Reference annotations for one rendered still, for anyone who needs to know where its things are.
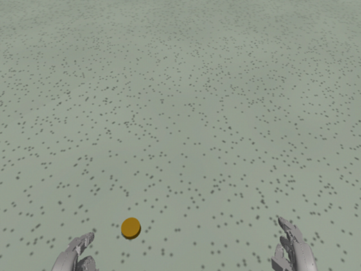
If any tin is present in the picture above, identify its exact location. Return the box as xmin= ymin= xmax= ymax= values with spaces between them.
xmin=121 ymin=217 xmax=141 ymax=239

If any left robot hand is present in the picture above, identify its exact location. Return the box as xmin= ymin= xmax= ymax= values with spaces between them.
xmin=51 ymin=232 xmax=99 ymax=271

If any right robot hand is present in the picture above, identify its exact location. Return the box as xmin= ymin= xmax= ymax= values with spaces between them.
xmin=271 ymin=217 xmax=318 ymax=271

